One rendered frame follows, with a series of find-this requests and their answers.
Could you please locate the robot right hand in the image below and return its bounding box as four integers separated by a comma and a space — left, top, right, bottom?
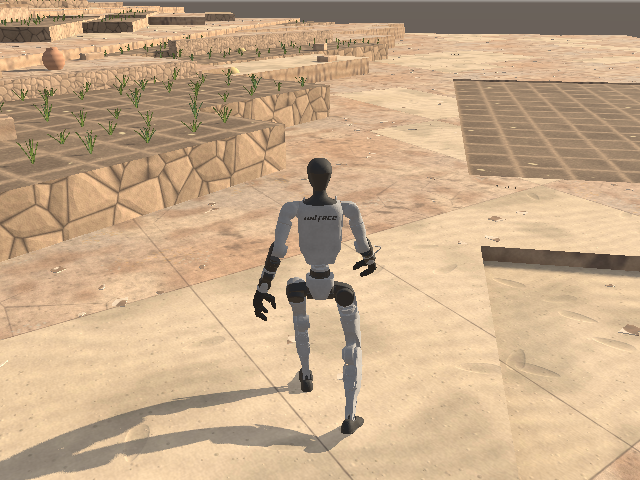
353, 259, 377, 277

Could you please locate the robot left foot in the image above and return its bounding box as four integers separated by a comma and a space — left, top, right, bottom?
299, 368, 313, 392

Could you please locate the left robot forearm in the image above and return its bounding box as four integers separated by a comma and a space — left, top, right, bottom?
257, 242, 281, 293

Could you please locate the right robot upper arm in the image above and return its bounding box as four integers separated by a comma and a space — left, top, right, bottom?
340, 201, 370, 253

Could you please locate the right robot forearm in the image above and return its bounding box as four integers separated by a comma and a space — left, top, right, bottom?
360, 237, 376, 265

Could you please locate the left robot upper arm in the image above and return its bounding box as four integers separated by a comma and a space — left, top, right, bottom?
271, 201, 299, 258

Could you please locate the robot torso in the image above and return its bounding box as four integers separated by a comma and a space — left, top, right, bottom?
296, 196, 343, 300

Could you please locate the robot left hand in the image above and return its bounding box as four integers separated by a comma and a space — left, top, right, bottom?
253, 290, 276, 321

